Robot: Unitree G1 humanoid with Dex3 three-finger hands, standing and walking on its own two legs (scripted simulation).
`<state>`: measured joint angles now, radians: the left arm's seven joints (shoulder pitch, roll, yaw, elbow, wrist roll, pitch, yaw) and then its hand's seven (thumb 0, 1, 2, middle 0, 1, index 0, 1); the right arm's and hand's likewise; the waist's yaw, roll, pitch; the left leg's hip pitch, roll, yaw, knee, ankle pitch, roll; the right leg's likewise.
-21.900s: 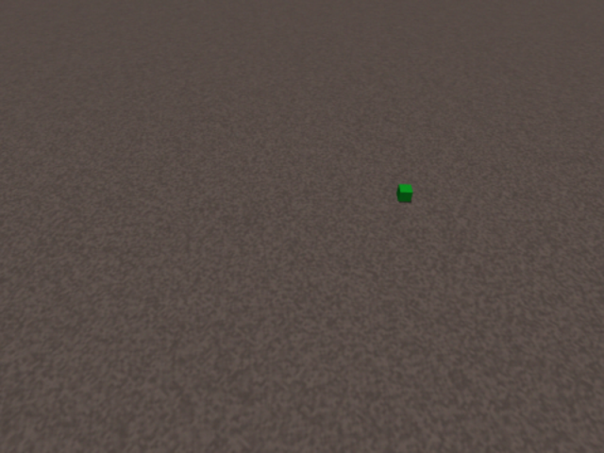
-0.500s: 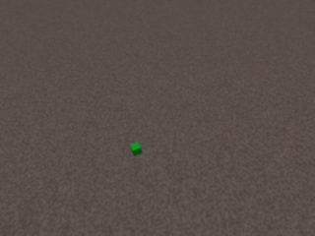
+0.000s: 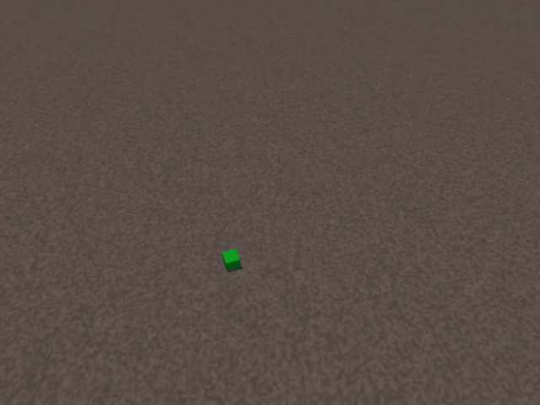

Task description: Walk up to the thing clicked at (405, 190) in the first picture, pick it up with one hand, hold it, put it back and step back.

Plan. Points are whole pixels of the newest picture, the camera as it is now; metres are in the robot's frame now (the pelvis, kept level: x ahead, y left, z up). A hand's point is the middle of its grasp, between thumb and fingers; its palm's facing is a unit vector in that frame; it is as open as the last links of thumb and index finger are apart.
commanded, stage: walk up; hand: left
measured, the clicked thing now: (231, 259) +0.82 +0.19 -0.74
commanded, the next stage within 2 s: stand in 0.22 s
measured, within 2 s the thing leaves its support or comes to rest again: neither
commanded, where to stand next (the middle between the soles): +0.42 -0.02 m, yaw -4 degrees
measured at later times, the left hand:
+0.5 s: hand out of the picture +0.08 +0.25 -0.15, palm faces +0.00 -0.94 -0.33, open 7.4 cm
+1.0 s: hand out of the picture +0.05 +0.24 -0.15, palm faces -0.03 -0.94 -0.34, open 7.4 cm
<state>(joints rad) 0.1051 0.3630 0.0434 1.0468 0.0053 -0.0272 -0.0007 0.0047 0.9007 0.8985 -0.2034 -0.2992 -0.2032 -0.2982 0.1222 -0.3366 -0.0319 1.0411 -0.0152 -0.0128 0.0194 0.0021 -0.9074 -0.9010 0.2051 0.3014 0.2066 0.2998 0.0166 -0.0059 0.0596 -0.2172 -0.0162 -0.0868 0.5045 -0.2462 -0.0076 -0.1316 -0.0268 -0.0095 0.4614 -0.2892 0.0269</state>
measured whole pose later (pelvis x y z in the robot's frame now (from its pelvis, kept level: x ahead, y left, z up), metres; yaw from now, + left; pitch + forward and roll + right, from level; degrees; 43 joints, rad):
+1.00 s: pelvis -0.02 -0.01 +0.01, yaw -1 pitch -3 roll +0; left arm 0.12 0.36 0.01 1.14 0.00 -0.01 -0.01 0.00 0.90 0.90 -0.20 -0.30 -0.20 -0.30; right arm 0.14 -0.35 0.00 1.14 -0.01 0.00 0.02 0.00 -0.91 -0.90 0.20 0.30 0.21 0.30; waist 0.00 0.00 0.06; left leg -0.16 0.01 -0.08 0.34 -0.13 -0.03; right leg -0.10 -0.01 0.00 0.34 -0.19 0.01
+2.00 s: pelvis +0.20 -0.01 -0.01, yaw -1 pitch -4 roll +0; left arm 0.24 0.39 0.06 0.84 0.00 -0.07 -0.06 0.00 0.90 0.90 -0.20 -0.30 -0.20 -0.30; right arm 0.33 -0.41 -0.05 0.88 0.00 -0.03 0.04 0.00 -0.91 -0.90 0.20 0.30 0.21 0.30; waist 0.00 0.05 0.10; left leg -0.30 0.02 -0.02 1.08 -0.48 0.03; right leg -0.32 -0.04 -0.06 0.62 -0.25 -0.03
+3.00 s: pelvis +0.36 -0.02 +0.00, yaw -1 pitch -2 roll +1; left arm 0.03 0.35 0.00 1.07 -0.01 -0.01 -0.01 0.00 0.90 0.90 -0.20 -0.30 -0.20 -0.30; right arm 0.11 -0.36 0.01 1.10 0.01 -0.01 0.02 0.00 -0.91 -0.90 0.21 0.30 0.21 0.30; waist -0.01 0.00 0.08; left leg -0.18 0.04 0.01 0.45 -0.23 -0.04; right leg -0.22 -0.04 -0.03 0.48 -0.22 0.01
